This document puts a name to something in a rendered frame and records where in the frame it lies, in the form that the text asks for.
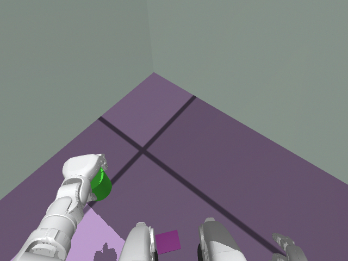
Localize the left robot hand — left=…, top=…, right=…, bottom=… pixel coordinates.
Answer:
left=62, top=154, right=108, bottom=202

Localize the right robot hand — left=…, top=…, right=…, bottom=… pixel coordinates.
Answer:
left=269, top=233, right=308, bottom=261

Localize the left robot arm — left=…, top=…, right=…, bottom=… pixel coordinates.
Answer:
left=13, top=175, right=91, bottom=261

